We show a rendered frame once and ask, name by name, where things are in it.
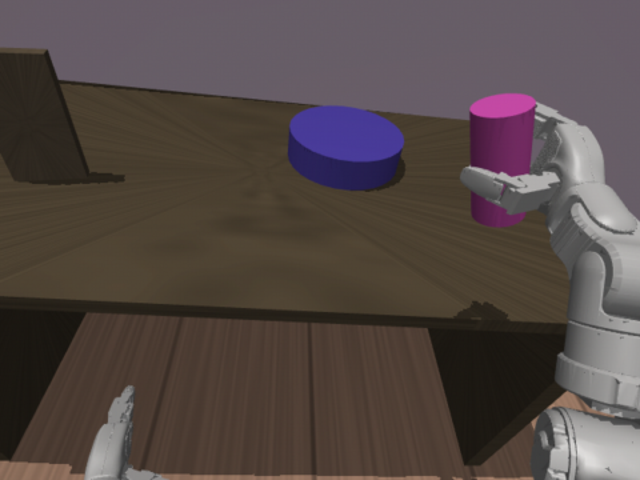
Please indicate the desk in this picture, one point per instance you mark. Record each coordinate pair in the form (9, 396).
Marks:
(192, 209)

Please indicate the right robot hand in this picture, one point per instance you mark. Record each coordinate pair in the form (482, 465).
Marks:
(570, 156)

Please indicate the right robot arm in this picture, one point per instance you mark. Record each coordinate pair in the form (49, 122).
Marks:
(598, 240)

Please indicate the left robot hand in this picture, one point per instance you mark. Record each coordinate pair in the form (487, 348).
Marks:
(112, 446)

